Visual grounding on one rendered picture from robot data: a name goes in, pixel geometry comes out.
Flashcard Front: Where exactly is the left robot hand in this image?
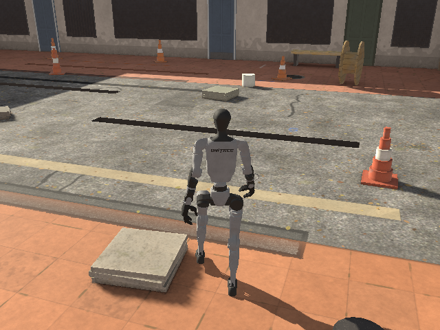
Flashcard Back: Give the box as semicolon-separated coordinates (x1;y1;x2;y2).
181;203;198;225

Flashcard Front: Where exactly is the left robot upper arm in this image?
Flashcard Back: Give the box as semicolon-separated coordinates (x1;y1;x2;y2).
191;138;208;178

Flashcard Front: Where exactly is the robot torso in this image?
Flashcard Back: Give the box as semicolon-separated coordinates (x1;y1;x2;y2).
205;136;238;206

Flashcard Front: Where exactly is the right robot hand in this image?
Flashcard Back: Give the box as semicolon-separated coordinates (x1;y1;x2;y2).
239;185;255;198

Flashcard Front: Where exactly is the robot right forearm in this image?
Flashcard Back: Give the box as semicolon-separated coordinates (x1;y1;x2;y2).
245;165;255;188

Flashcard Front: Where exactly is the left robot foot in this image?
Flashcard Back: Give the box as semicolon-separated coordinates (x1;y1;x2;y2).
195;249;205;264

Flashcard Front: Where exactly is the robot left forearm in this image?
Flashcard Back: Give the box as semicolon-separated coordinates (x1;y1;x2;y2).
183;168;198;205

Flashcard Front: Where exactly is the right robot upper arm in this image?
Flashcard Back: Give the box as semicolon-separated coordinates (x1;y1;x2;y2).
235;138;252;175

